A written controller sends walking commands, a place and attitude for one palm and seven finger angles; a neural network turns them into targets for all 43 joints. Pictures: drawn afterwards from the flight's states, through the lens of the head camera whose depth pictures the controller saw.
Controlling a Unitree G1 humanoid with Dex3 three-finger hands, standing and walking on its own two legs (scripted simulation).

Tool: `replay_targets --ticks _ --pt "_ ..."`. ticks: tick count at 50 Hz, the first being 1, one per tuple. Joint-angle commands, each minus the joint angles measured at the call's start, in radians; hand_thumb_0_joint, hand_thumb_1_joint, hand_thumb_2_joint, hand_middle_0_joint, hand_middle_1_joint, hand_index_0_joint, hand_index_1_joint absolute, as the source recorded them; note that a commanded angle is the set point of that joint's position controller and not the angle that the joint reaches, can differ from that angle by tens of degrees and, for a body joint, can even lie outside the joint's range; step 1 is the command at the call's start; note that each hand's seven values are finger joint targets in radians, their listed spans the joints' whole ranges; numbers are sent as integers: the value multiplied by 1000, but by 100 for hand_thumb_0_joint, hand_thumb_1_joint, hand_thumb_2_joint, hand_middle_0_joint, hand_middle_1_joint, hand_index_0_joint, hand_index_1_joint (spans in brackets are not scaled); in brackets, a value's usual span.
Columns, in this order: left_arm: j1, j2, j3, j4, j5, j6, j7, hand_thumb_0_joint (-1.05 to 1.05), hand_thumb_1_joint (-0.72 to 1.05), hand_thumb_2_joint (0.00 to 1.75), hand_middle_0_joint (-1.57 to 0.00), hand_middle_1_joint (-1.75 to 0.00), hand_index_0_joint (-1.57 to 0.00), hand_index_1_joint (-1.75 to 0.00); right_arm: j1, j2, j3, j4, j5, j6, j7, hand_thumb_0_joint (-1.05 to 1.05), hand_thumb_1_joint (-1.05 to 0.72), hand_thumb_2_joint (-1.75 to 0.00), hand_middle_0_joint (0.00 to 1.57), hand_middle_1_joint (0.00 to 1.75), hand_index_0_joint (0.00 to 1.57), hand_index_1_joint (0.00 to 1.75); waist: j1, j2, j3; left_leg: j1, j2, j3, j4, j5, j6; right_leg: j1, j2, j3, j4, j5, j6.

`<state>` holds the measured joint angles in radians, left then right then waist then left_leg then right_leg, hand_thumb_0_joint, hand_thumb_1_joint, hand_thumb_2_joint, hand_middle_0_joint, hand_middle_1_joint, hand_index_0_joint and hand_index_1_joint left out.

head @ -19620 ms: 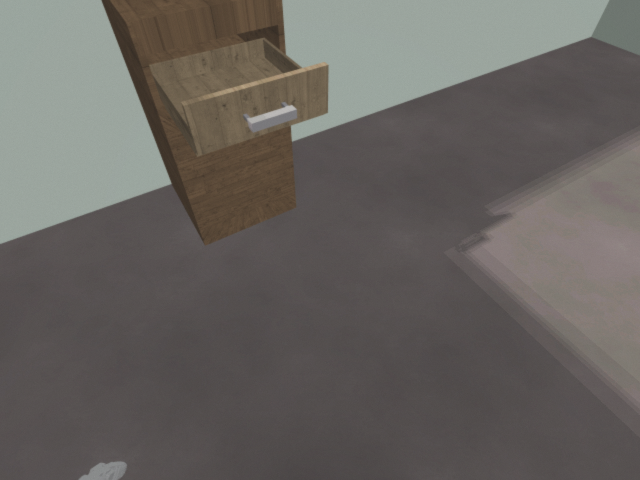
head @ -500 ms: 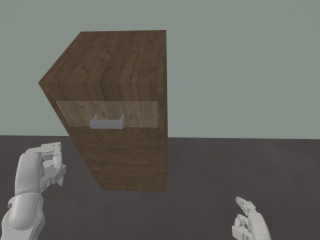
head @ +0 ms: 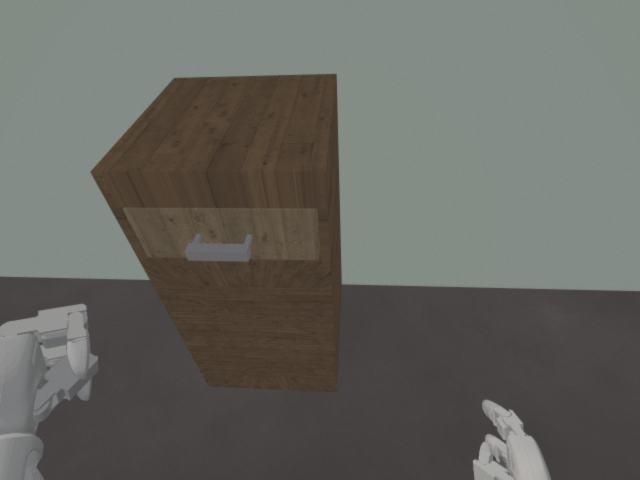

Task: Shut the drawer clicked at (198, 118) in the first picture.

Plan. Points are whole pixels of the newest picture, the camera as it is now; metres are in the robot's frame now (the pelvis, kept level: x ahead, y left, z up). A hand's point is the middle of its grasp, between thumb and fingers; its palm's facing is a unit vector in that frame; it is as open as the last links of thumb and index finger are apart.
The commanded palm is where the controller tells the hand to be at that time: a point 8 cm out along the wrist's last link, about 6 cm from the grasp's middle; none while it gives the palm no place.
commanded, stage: step back with the hand held close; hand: left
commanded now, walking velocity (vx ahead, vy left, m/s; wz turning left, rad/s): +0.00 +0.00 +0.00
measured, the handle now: (220, 245) +0.55 +0.28 -0.06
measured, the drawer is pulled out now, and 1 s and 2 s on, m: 0.00 0.00 0.00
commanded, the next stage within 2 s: stop stepping back and stand still in 1.42 s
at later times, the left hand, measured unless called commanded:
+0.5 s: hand (52, 377) +0.16 +0.27 +0.15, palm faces +0.29 -0.81 -0.51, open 3.2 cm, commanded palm +0.10 +0.31 +0.17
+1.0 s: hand out of the picture +0.10 +0.29 +0.16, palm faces +0.36 -0.80 -0.49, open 3.2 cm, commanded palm +0.02 +0.33 +0.17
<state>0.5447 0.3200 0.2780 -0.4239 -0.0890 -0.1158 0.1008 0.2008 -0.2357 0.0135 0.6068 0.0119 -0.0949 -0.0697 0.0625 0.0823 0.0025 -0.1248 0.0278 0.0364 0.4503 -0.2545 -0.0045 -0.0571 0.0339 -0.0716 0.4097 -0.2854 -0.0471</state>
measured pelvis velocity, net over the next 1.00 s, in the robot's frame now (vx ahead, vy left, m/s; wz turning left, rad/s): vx -0.10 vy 0.05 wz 0.02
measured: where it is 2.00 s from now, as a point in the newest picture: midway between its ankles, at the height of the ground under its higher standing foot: outside the picture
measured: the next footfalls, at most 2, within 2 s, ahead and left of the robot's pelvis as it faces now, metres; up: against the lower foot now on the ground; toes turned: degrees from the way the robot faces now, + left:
right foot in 1.06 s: -0.14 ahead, -0.07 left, +0.00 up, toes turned +3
left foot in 1.42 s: -0.05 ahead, +0.13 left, +0.00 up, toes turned -2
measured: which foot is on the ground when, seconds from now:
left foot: down 0.00-1.00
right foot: down 0.00-0.92, up 0.94-1.00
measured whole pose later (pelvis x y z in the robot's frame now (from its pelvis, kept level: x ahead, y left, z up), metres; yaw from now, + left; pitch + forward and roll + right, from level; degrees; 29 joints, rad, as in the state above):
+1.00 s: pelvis -0.10 +0.05 -0.01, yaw +1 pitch +1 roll -3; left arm 0.61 0.43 0.41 -0.61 -0.01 -0.26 0.16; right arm 0.24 -0.21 -0.01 0.56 -0.01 -0.09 -0.07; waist -0.03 0.01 0.04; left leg -0.46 0.00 0.01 0.58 -0.15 0.07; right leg -0.35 0.06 0.00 0.68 -0.27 0.02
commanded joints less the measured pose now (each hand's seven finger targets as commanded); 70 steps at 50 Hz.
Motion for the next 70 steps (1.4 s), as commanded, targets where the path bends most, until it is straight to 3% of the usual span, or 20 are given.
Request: replay_targets --ticks 1,2,3,4,5,7,19,31,38,43,46,48,52,57,59,62,64,66,68,70 --pt "-81 187 124 -231 -4 -73 16 0 90 90 -140 -160 -140 -160 -145 -82 -32 -172 2 -78 -11 0 -90 -90 20 30 20 30 -7 -44 -26 45 -10 -8 -34 157 47 -86 -56 86 -111 209 34" --pt "-75 188 129 -232 -4 -75 16 0 90 90 -140 -160 -140 -160 -146 -80 -33 -171 2 -80 -11 0 -90 -90 20 30 20 30 -5 -43 -32 48 -10 -8 -31 170 47 -81 -55 86 -107 227 33" --pt "-231 344 289 -334 10 -127 25 0 90 90 -140 -160 -140 -160 -116 -108 -41 -196 0 -54 1 0 -90 -90 20 30 20 30 -40 -85 52 -21 5 -23 18 106 59 -186 -124 225 -171 311 47" --pt "-242 340 291 -285 15 -149 24 0 90 90 -140 -160 -140 -160 -108 -85 -42 -177 1 -43 3 0 -90 -90 20 30 20 30 -48 -104 54 -33 -1 -37 38 70 50 -190 -155 237 -179 315 29" --pt "-108 237 219 -177 22 -146 16 0 90 90 -140 -160 -140 -160 -104 -85 -46 -162 -6 -32 6 0 -90 -90 20 30 20 30 -56 -124 50 -26 0 -34 49 86 50 -204 -162 221 -167 335 27" --pt "5 160 153 -160 26 -143 4 0 90 90 -140 -160 -140 -160 -103 -101 -57 -177 -5 -13 18 0 -90 -90 20 30 20 30 -58 -69 -27 -11 22 -28 13 162 54 -154 -147 170 -105 387 44" --pt "122 246 233 -338 22 -144 39 0 90 90 -140 -160 -140 -160 -111 -106 -78 -236 -1 40 -2 0 -90 -90 20 30 20 30 -51 -27 -171 -86 67 -70 -19 389 52 -67 -93 103 49 446 50" --pt "91 209 225 -348 53 -177 59 0 90 90 -140 -160 -140 -160 -77 -114 -75 -239 2 -25 -6 0 -90 -90 20 30 20 30 -69 1 -58 -520 128 -168 -158 -310 100 21 -41 122 176 120 57" --pt "53 215 210 -393 46 -187 75 0 90 90 -140 -160 -140 -160 -55 -107 -74 -214 -12 -47 -2 0 -90 -90 20 30 20 30 -85 -113 -49 -313 37 -117 46 -242 54 -277 -129 233 -45 -118 4" --pt "57 225 217 -403 44 -196 89 0 90 90 -140 -160 -140 -160 -69 -113 -70 -203 -12 -44 -5 0 -90 -90 20 30 20 30 -87 -24 -50 -333 70 -172 -43 -236 60 -256 -85 163 6 -83 21" --pt "89 219 247 -393 70 -210 78 0 90 90 -140 -160 -140 -160 -89 -127 -74 -218 -13 -56 -9 0 -90 -90 20 30 20 30 -66 179 -76 -624 227 -337 -302 -499 124 37 39 81 346 17 66" --pt "85 238 268 -397 73 -215 70 0 90 90 -140 -160 -140 -160 -85 -112 -81 -220 -17 -63 -8 0 -90 -90 20 30 20 30 -65 87 -84 -597 243 -335 -264 -410 139 12 41 102 386 7 64" --pt "122 225 258 -403 55 -239 53 0 90 90 -140 -160 -140 -160 -70 -117 -77 -181 -30 -78 0 0 -90 -90 20 30 20 30 -71 84 -77 -462 212 -290 -202 -229 136 -56 42 104 227 -52 51" --pt "84 255 235 -453 38 -275 43 0 90 90 -140 -160 -140 -160 -55 -101 -80 -127 -23 -69 12 0 -90 -90 20 30 20 30 -78 -13 -321 87 106 -86 79 591 61 -225 -39 145 54 462 78" --pt "138 280 266 -433 28 -258 43 0 90 90 -140 -160 -140 -160 -84 -103 -88 -155 -15 -52 11 0 -90 -90 20 30 20 30 -75 -59 -345 82 105 -78 84 520 58 -226 -48 142 75 438 95" --pt "147 289 280 -404 16 -245 38 0 90 90 -140 -160 -140 -160 -125 -94 -79 -192 -3 -23 10 0 -90 -90 20 30 20 30 -81 -59 -203 -55 67 -68 95 167 44 -307 -96 201 -5 274 62" --pt "128 307 289 -390 11 -243 49 0 90 90 -140 -160 -140 -160 -113 -88 -85 -181 1 -17 6 0 -90 -90 20 30 20 30 -89 -150 -131 -69 -14 -54 262 -20 7 -454 -218 323 -147 105 -17" --pt "93 289 270 -339 17 -226 63 0 90 90 -140 -160 -140 -160 -117 -67 -83 -161 -9 -1 6 0 -90 -90 20 30 20 30 -89 -196 -48 -144 -34 -84 414 -48 -8 -496 -297 370 -169 162 -102" --pt "61 270 243 -307 27 -215 62 0 90 90 -140 -160 -140 -160 -127 -56 -68 -166 -14 9 1 0 -90 -90 20 30 20 30 -88 -180 8 -233 -11 -109 282 -60 0 -383 -259 317 -97 359 -86" --pt "11 273 224 -326 39 -222 58 0 90 90 -140 -160 -140 -160 -121 -90 -61 -157 -14 2 -11 0 -90 -90 20 30 20 30 -93 -58 22 -185 25 -121 -19 253 25 -325 -125 201 39 386 2"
